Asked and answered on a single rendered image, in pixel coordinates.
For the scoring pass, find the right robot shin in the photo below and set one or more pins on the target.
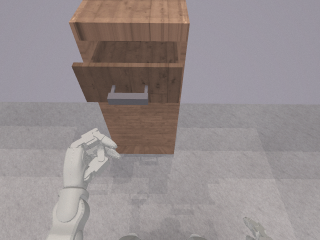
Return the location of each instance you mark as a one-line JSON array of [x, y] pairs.
[[194, 235]]

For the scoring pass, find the drawer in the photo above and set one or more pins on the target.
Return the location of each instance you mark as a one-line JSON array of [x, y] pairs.
[[130, 66]]

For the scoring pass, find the robot right hand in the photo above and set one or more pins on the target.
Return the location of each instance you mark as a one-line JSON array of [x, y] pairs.
[[257, 230]]

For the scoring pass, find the cabinet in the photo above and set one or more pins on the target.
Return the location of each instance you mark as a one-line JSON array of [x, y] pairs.
[[136, 129]]

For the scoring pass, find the robot left hand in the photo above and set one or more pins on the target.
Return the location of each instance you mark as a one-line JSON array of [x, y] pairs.
[[77, 160]]

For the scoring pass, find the left robot forearm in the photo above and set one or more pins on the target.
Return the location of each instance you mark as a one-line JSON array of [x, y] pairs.
[[70, 214]]

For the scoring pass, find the handle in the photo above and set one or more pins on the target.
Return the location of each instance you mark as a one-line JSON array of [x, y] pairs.
[[127, 98]]

